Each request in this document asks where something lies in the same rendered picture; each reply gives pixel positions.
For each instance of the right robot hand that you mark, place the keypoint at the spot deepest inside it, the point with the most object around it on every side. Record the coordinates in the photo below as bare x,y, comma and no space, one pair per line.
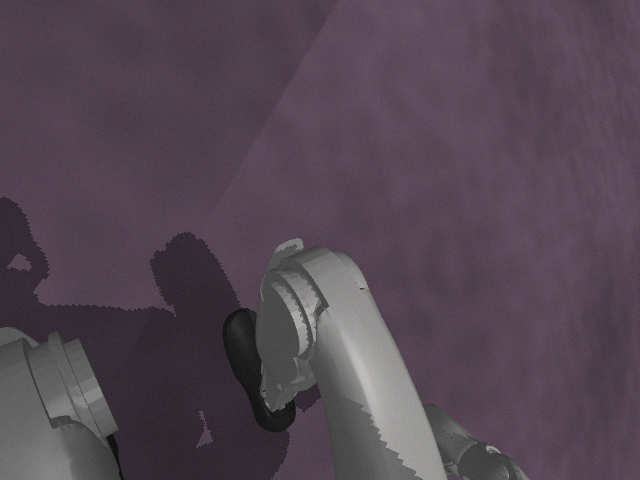
451,437

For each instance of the right robot foot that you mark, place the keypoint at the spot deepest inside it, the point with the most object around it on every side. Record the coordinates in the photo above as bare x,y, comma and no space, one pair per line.
239,337

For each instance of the right robot arm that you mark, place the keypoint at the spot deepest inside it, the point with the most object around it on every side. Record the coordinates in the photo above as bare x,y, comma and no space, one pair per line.
482,461

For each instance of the left robot foot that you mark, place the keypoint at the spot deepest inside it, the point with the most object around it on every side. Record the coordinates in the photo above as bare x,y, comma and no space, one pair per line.
113,445

